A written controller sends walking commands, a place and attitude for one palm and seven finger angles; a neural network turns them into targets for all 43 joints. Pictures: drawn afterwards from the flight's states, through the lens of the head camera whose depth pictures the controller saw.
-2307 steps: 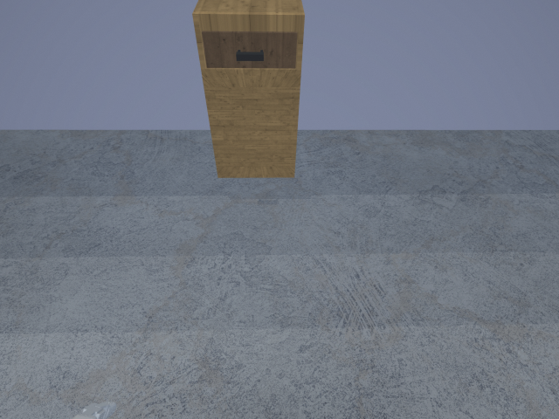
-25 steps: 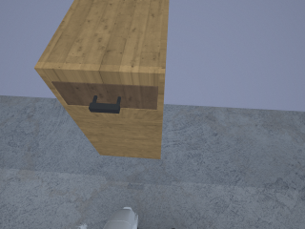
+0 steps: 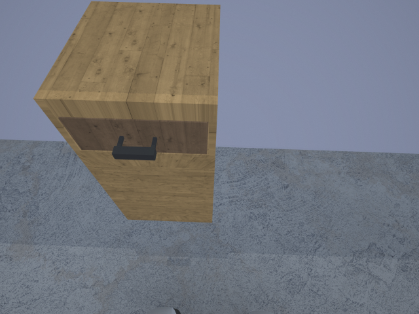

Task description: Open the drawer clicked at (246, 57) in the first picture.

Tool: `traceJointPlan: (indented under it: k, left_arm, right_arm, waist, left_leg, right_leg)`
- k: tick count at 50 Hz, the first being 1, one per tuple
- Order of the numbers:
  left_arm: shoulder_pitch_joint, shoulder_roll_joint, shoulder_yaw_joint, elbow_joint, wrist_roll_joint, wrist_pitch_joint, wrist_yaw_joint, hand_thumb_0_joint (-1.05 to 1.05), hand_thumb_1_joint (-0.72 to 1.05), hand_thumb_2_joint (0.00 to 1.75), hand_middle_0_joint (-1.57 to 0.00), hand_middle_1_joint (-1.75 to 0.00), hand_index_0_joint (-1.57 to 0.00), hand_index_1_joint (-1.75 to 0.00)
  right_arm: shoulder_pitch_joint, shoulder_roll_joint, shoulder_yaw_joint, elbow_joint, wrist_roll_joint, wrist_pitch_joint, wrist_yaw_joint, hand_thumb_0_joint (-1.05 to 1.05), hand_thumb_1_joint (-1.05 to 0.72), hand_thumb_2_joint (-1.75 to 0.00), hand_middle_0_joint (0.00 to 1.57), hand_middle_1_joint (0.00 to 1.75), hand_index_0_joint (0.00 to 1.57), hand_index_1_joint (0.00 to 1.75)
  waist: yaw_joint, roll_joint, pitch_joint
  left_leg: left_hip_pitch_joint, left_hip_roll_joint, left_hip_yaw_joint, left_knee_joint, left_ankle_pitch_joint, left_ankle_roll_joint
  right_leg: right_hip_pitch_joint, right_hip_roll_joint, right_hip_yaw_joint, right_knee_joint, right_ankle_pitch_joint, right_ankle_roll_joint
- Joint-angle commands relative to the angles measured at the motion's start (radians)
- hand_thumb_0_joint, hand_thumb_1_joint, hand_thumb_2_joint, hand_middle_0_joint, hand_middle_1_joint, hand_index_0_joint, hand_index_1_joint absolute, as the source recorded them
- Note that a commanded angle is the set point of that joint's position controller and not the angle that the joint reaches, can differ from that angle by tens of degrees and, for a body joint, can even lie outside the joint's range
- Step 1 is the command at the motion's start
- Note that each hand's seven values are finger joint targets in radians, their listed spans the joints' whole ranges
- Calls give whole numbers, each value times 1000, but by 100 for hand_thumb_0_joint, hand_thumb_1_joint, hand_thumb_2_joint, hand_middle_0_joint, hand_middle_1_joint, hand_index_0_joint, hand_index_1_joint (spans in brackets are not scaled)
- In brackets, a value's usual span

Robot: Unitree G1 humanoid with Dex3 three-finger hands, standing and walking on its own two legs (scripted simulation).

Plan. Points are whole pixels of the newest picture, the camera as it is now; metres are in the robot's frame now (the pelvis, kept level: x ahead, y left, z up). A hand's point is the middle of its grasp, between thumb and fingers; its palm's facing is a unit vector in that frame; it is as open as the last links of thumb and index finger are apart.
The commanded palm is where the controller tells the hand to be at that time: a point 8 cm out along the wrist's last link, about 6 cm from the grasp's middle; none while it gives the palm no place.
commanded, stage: come to a stop and stand still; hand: left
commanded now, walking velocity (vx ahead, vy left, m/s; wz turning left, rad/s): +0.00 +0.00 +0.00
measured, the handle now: (136, 146) +0.50 +0.23 -0.09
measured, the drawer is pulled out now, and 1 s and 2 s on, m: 0.00 0.00 0.00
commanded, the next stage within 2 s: look again from close up in 1.16 s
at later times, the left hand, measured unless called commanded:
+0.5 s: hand out of the picture +0.02 +0.12 -0.17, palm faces +0.07 -0.97 -0.22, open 7.3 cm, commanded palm none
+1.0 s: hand out of the picture -0.01 +0.09 -0.17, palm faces +0.07 -0.98 -0.17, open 7.3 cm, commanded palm none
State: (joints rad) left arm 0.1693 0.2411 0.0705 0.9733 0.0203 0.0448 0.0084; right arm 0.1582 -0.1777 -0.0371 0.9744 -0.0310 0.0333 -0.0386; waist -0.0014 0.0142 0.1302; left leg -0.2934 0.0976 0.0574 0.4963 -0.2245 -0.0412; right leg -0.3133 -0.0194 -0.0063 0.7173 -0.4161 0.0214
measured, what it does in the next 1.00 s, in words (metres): steps on the spot: right foot, then left foot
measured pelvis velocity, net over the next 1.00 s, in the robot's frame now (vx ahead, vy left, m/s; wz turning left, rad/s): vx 0.01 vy -0.07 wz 0.03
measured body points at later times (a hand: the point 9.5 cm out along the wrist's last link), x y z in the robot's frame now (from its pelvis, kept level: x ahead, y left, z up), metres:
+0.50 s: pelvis -0.01 -0.06 +0.00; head +0.01 -0.07 +0.45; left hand +0.01 +0.17 -0.15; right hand -0.01 -0.27 -0.16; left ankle -0.03 +0.09 -0.74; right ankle -0.03 -0.14 -0.74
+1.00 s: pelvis +0.01 -0.07 +0.00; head +0.03 -0.07 +0.45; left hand -0.01 +0.14 -0.16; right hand +0.00 -0.29 -0.16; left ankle -0.03 +0.09 -0.74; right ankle -0.03 -0.14 -0.74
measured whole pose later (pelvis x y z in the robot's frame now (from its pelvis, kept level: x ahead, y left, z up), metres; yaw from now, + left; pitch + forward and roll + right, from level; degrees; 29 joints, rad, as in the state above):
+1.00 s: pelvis +0.01 -0.07 +0.00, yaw +2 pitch +0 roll +0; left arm 0.28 0.13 0.02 1.16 0.00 -0.02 0.03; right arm 0.29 -0.13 0.00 1.13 -0.02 0.01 -0.05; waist -0.01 0.00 0.05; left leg -0.12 0.08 0.02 0.38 -0.25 -0.07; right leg -0.10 0.06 -0.07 0.38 -0.27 -0.08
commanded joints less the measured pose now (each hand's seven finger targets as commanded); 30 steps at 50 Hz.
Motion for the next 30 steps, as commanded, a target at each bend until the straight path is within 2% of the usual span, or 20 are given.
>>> traceJointPlan:
  k: [1,2,3,4,5,6,8,10,11,12,13,14,15,16,17,18,23,26,30]
  left_arm:
    - [150,154,25,-16,14,-33,11,0,90,90,-20,-30,-20,-30]
    - [106,192,22,-25,16,-35,13,0,90,90,-20,-30,-20,-30]
    - [71,179,14,-40,17,-33,13,0,90,90,-20,-30,-20,-30]
    - [24,150,13,-43,20,-31,16,0,90,90,-20,-30,-20,-30]
    - [6,126,14,-37,15,-33,20,0,90,90,-20,-30,-20,-30]
    - [3,106,8,-32,9,-35,23,0,90,90,-20,-30,-20,-30]
    - [8,85,6,-18,5,-39,26,0,90,90,-20,-30,-20,-30]
    - [23,75,2,-3,-4,-42,26,0,90,90,-20,-30,-20,-30]
    - [25,60,-4,8,-13,-43,26,0,90,90,-20,-30,-20,-30]
    - [59,26,-14,16,-23,-42,21,0,90,90,-20,-30,-20,-30]
    - [80,7,-18,31,-23,-41,23,0,90,90,-20,-30,-20,-30]
    - [84,6,-18,38,-19,-38,24,0,90,90,-20,-30,-20,-30]
    - [71,17,-19,49,-17,-43,20,0,90,90,-20,-30,-20,-30]
    - [55,23,-15,60,-17,-43,18,0,90,90,-20,-30,-20,-30]
    - [61,28,-16,65,-19,-43,17,0,90,90,-20,-30,-20,-30]
    - [65,26,-18,70,-19,-45,18,0,90,90,-20,-30,-20,-30]
    - [74,27,-25,92,-18,-58,21,0,90,90,-20,-30,-20,-30]
    - [87,22,-28,104,-18,-63,24,0,90,90,-20,-30,-20,-30]
    - [122,11,-32,122,-19,-66,28,0,90,90,-20,-30,-20,-30]
  right_arm:
    - [79,-118,-46,-45,29,-8,6,0,-90,-90,20,30,20,30]
    - [50,-92,-33,-63,26,2,14,0,-90,-90,20,30,20,30]
    - [51,-90,-36,-60,23,11,19,0,-90,-90,20,30,20,30]
    - [61,-65,-37,-45,21,12,19,0,-90,-90,20,30,20,30]
    - [81,-71,-33,-17,19,11,14,0,-90,-90,20,30,20,30]
    - [95,-79,-31,-5,23,10,12,0,-90,-90,20,30,20,30]
    - [120,-54,-23,16,26,3,14,0,-90,-90,20,30,20,30]
    - [150,-47,-13,48,21,-8,12,0,-90,-90,20,30,20,30]
    - [174,-54,-9,67,18,-18,10,0,-90,-90,20,30,20,30]
    - [169,-87,-5,74,9,-32,4,0,-90,-90,20,30,20,30]
    - [154,-101,-4,74,7,-37,-1,0,-90,-90,20,30,20,30]
    - [120,-104,1,73,6,-32,-2,0,-90,-90,20,30,20,30]
    - [112,-87,6,82,8,-33,-4,0,-90,-90,20,30,20,30]
    - [132,-71,8,95,9,-36,-4,0,-90,-90,20,30,20,30]
    - [143,-67,10,100,11,-36,-5,0,-90,-90,20,30,20,30]
    - [154,-58,9,104,13,-34,-5,0,-90,-90,20,30,20,30]
    - [189,-51,8,113,14,-27,-3,0,-90,-90,20,30,20,30]
    - [195,-48,12,121,13,-27,-3,0,-90,-90,20,30,20,30]
    - [199,-42,17,131,13,-24,-4,0,-90,-90,20,30,20,30]
  waist:
    - [13,-151,-193]
    - [18,-277,-154]
    - [16,-198,-150]
    - [-9,-188,-110]
    - [-17,-269,-117]
    - [-17,-279,-111]
    - [-24,-213,-114]
    - [-28,-132,-99]
    - [-36,-61,-102]
    - [-9,86,-103]
    - [11,147,-104]
    - [21,100,-65]
    - [16,54,-42]
    - [4,122,-55]
    - [4,137,-68]
    - [4,116,-70]
    - [-13,-43,-95]
    - [-16,-71,-66]
    - [-14,-60,-41]
  left_leg:
    - [-50,-14,-11,118,-38,28]
    - [-67,-69,-17,232,-312,12]
    - [-30,-66,-52,321,-334,23]
    - [-50,-64,-58,355,-306,29]
    - [-76,-58,-56,375,-276,30]
    - [-67,-51,-57,367,-254,28]
    - [-8,-52,-46,229,-210,24]
    - [84,-55,-43,12,-71,23]
    - [154,-33,-80,-94,97,34]
    - [152,46,-182,-139,227,67]
    - [86,99,-228,-158,217,100]
    - [19,88,-196,-176,77,94]
    - [32,41,-150,-157,78,69]
    - [57,23,-133,-156,120,57]
    - [68,23,-125,-170,89,52]
    - [71,20,-116,-165,74,49]
    - [140,-4,-68,-136,61,36]
    - [148,-4,-64,-138,92,36]
    - [160,-2,-56,-139,102,34]
  right_leg:
    - [225,-189,209,-408,403,-73]
    - [126,-316,284,-432,469,-157]
    - [56,-323,240,-442,390,-203]
    - [41,-257,183,-419,396,-200]
    - [96,-220,165,-382,510,-195]
    - [117,-214,127,-370,576,-193]
    - [131,-188,90,-362,558,-178]
    - [112,-170,92,-321,478,-147]
    - [73,-142,79,-291,397,-113]
    - [63,-74,48,-267,318,-69]
    - [123,-47,28,-282,227,-54]
    - [159,-42,41,-335,186,-54]
    - [143,-54,59,-359,245,-63]
    - [151,-69,58,-350,289,-69]
    - [159,-67,58,-360,263,-69]
    - [168,-63,60,-376,260,-71]
    - [146,-83,89,-448,226,-73]
    - [133,-85,89,-457,264,-71]
    - [122,-81,89,-461,298,-68]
